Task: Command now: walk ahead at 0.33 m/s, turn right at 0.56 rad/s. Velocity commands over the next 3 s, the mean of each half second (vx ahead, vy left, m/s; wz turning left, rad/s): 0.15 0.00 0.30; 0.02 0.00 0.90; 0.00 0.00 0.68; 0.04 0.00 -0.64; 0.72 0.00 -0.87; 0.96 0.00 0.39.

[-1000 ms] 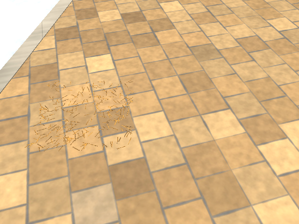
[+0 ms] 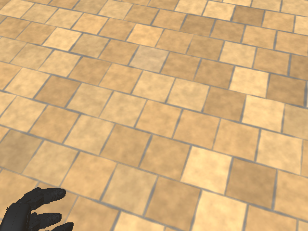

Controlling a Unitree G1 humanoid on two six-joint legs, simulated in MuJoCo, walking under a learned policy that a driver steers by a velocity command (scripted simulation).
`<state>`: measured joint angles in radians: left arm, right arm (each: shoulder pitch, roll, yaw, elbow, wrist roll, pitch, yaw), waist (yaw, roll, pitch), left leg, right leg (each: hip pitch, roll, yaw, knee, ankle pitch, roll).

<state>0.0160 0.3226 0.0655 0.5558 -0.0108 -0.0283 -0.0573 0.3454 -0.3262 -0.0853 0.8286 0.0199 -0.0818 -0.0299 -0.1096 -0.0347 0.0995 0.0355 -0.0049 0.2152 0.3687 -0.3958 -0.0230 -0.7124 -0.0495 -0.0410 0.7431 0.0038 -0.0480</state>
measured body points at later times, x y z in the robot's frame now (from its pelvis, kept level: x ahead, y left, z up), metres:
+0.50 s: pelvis +0.14 +0.03 +0.01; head +0.16 +0.05 +0.46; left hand +0.25 +0.33 -0.09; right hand +0.31 -0.22 -0.10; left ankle +0.13 +0.16 -0.69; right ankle +0.22 -0.07 -0.73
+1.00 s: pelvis +0.17 +0.07 +0.01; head +0.20 +0.11 +0.46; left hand +0.14 +0.41 -0.08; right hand +0.50 -0.05 -0.06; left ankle +0.11 +0.16 -0.73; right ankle +0.29 -0.01 -0.71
